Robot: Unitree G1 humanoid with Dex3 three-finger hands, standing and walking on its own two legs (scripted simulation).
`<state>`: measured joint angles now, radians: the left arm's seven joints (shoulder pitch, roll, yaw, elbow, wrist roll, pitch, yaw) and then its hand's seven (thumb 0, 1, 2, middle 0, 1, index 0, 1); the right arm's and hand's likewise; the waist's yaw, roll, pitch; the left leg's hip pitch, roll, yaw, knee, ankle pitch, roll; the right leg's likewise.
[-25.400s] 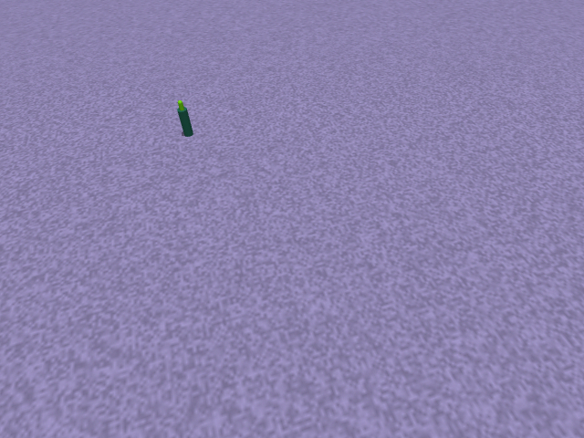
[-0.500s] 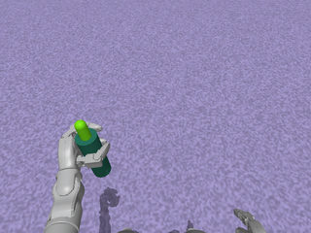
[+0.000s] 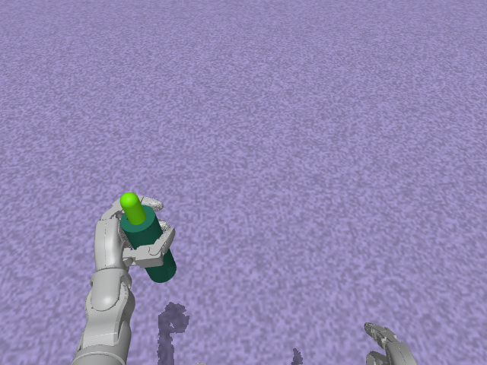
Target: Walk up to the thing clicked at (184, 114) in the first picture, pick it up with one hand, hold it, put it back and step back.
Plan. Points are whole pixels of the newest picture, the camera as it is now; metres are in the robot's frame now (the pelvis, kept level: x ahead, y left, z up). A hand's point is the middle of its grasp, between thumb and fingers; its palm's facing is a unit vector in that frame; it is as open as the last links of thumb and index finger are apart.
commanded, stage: hold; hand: left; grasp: from the side
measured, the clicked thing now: (147, 238) +0.33 +0.17 +0.02
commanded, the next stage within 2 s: crouch in 1.84 s
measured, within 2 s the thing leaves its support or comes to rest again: neither
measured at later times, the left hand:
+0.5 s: hand (148, 231) +0.33 +0.17 +0.05, palm faces +0.15 -0.99 -0.02, open 7.5 cm
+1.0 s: hand (149, 233) +0.32 +0.16 +0.04, palm faces +0.15 -0.99 -0.03, open 7.5 cm
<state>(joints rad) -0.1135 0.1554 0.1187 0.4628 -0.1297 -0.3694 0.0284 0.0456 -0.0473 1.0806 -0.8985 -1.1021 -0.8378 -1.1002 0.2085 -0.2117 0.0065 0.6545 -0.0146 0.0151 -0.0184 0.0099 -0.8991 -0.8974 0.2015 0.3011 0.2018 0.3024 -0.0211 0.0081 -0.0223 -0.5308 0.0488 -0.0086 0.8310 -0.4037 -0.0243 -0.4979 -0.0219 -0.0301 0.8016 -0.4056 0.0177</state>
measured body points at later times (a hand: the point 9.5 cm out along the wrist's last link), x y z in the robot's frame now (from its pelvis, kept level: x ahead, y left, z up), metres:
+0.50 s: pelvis +0.00 +0.00 +0.00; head +0.04 +0.01 +0.45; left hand +0.31 +0.22 +0.05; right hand +0.12 -0.24 -0.11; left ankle +0.01 +0.13 -0.70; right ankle +0.00 -0.13 -0.70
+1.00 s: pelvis +0.00 +0.00 +0.00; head +0.04 +0.01 +0.45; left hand +0.31 +0.22 +0.04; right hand +0.13 -0.24 -0.11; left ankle +0.01 +0.13 -0.70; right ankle +0.00 -0.13 -0.70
